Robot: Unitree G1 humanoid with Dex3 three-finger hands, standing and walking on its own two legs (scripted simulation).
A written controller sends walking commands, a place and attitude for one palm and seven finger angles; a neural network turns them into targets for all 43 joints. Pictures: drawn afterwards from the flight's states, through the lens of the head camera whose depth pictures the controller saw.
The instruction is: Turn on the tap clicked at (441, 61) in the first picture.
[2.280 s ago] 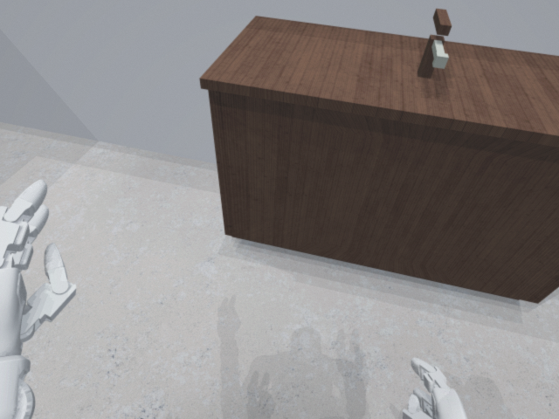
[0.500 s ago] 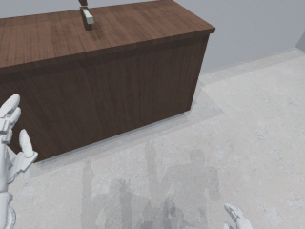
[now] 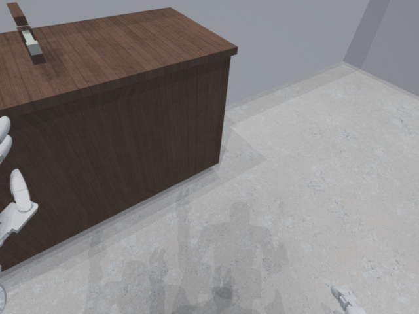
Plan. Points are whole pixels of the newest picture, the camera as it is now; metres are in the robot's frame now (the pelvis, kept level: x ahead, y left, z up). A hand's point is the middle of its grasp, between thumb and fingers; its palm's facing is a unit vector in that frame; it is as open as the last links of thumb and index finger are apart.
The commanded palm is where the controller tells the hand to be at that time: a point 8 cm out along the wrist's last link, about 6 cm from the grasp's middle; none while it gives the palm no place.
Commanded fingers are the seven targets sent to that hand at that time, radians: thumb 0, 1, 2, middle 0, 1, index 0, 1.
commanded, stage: turn to face it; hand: left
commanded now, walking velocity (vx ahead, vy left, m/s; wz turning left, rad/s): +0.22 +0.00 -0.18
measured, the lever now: (34, 47) +0.72 +0.53 +0.15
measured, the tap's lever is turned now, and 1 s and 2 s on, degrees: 0 0 0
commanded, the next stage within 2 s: take the last steps up to it in 0.60 s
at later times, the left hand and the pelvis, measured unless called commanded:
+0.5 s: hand (76, 169) +0.28 +0.23 +0.17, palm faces +0.48 -0.74 -0.47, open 7.4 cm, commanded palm +0.22 +0.27 +0.19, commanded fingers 0.00 0.90 0.90 -0.20 -0.30 -0.20 -0.30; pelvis +0.10 -0.03 +0.01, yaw +7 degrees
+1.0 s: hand (89, 178) +0.26 +0.20 +0.18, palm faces +0.62 -0.68 -0.39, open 7.4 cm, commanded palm +0.20 +0.23 +0.19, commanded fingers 0.00 0.90 0.90 -0.20 -0.30 -0.20 -0.30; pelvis +0.12 -0.08 +0.01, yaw +16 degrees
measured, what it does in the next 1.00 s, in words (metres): walks ahead, turning left: right foot, then left foot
